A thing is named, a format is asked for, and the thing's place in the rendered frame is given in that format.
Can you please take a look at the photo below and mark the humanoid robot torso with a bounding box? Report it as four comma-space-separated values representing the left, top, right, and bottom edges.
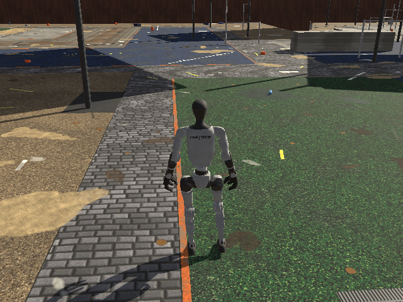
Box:
186, 124, 215, 189

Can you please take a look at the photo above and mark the robot head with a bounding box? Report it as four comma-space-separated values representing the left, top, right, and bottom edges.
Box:
190, 99, 211, 130

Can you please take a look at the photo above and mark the robot left hand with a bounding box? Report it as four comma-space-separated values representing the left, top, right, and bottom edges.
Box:
163, 176, 178, 191

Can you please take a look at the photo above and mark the robot right hand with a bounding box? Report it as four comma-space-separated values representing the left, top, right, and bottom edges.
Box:
224, 176, 238, 190

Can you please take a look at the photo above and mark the robot left forearm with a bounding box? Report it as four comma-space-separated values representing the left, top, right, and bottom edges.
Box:
165, 152, 177, 179

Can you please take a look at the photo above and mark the robot right forearm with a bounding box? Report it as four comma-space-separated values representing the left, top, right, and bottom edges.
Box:
224, 151, 237, 178

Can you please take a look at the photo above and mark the left robot upper arm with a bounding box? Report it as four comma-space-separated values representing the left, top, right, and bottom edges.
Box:
171, 127, 187, 162

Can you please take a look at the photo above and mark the right robot upper arm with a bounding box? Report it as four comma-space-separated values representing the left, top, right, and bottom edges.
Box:
213, 126, 231, 160

